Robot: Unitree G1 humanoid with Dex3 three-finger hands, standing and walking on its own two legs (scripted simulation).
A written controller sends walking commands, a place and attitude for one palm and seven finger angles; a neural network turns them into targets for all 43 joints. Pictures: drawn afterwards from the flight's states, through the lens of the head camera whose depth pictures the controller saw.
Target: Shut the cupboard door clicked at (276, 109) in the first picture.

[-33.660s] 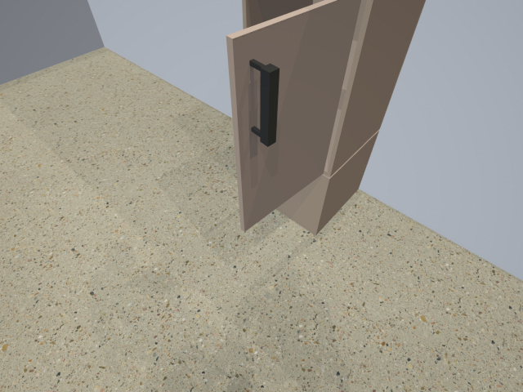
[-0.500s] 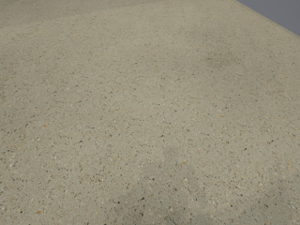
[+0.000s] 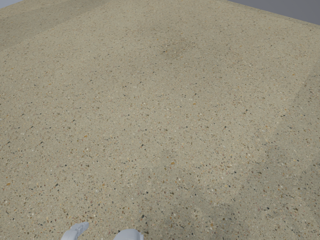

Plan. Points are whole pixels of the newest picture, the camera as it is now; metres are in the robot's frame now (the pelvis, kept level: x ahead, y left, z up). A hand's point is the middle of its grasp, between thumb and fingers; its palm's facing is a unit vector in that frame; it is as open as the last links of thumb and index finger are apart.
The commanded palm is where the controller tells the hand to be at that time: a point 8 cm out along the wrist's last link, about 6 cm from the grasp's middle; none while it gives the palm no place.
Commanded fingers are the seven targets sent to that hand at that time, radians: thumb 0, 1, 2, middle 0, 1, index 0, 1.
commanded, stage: turn to face it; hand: left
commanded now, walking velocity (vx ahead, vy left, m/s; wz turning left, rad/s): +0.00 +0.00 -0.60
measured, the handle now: out of the picture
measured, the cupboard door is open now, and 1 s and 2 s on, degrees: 50 50 50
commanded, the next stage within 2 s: none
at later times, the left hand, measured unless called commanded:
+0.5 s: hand (92, 231) +0.16 +0.22 -0.16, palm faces -0.26 -0.94 -0.21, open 7.4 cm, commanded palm none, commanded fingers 0.00 0.90 0.90 -0.20 -0.30 -0.20 -0.30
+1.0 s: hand (121, 216) +0.20 +0.14 -0.17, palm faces -0.53 -0.82 -0.20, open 7.4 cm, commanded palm none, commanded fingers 0.00 0.90 0.90 -0.20 -0.30 -0.20 -0.30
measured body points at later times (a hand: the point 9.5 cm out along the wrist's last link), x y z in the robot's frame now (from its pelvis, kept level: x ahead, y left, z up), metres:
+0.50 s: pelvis +0.01 +0.03 +0.01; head +0.06 +0.04 +0.45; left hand +0.18 +0.26 -0.14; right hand +0.00 -0.22 -0.12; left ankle +0.05 +0.15 -0.73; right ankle -0.05 -0.09 -0.67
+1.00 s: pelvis +0.04 +0.02 +0.00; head +0.09 +0.00 +0.45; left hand +0.23 +0.18 -0.15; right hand -0.04 -0.26 -0.13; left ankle +0.11 +0.11 -0.73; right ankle -0.05 -0.09 -0.73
